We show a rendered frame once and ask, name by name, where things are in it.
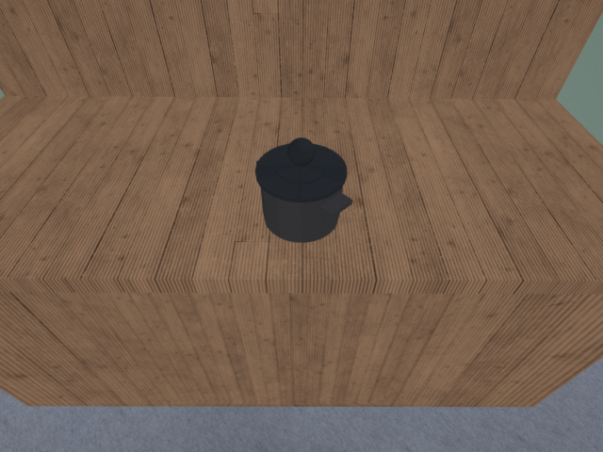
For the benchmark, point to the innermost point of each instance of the knob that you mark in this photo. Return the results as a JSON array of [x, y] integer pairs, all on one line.
[[301, 151]]

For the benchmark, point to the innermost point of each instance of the lid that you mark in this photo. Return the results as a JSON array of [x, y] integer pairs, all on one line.
[[283, 180]]

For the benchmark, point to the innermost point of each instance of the pot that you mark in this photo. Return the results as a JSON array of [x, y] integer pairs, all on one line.
[[303, 222]]

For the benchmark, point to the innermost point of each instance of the table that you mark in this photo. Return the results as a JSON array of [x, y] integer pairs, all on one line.
[[136, 266]]

